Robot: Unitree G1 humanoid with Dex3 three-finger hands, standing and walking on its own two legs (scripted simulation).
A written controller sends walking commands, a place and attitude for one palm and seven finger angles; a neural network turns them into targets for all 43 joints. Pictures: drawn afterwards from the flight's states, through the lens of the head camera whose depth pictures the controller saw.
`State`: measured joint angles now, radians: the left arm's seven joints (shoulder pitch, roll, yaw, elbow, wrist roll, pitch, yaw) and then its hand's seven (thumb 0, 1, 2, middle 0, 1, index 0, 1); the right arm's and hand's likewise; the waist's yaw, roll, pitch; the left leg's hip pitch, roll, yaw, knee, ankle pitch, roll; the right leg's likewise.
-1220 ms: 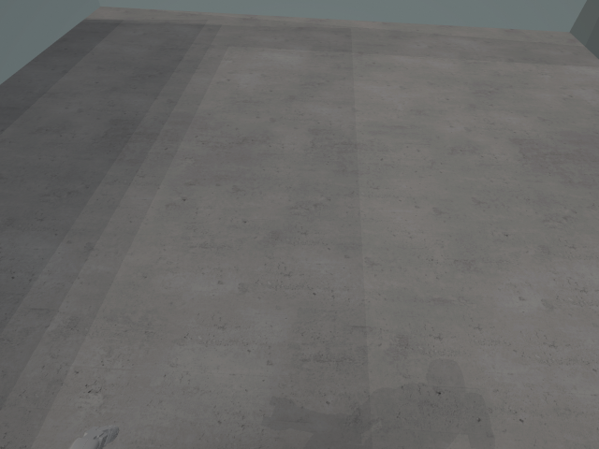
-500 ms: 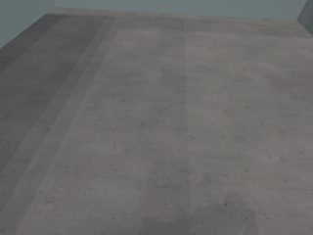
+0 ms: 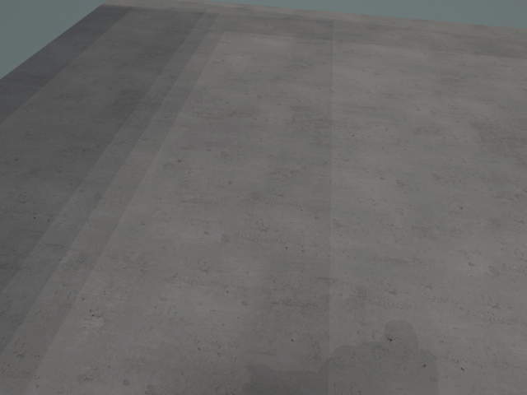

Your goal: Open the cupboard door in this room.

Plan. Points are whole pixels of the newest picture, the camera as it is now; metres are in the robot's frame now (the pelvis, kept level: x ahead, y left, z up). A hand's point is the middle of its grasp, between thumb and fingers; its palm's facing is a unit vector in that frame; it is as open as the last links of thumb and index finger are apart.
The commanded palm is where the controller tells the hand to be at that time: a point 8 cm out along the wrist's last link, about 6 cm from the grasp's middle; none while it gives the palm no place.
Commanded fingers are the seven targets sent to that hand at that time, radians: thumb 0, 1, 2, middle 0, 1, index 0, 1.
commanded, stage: turn or walk to find it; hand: left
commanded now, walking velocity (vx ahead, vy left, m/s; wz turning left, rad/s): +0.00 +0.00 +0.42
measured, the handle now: out of the picture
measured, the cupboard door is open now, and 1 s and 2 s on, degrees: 0 0 0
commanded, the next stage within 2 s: none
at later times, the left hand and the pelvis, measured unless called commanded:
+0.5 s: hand out of the picture -0.01 +0.17 -0.15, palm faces +0.24 -0.92 -0.29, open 7.4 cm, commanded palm none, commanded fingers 0.00 0.90 0.90 -0.20 -0.30 -0.20 -0.30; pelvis -0.03 -0.04 +0.01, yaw +14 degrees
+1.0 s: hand out of the picture -0.12 +0.20 -0.16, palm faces +0.49 -0.83 -0.26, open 7.4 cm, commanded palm none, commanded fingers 0.00 0.90 0.90 -0.20 -0.30 -0.20 -0.30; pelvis -0.06 -0.01 +0.01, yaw +27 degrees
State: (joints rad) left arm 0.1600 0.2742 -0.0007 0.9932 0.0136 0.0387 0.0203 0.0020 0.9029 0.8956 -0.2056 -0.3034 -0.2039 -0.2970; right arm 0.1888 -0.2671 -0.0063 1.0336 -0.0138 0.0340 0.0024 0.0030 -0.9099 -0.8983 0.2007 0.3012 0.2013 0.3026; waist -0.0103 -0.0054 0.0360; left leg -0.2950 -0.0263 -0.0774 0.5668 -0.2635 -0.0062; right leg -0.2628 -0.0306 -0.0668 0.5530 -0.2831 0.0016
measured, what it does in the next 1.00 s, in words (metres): steps on the spot, turning left: right foot, then left foot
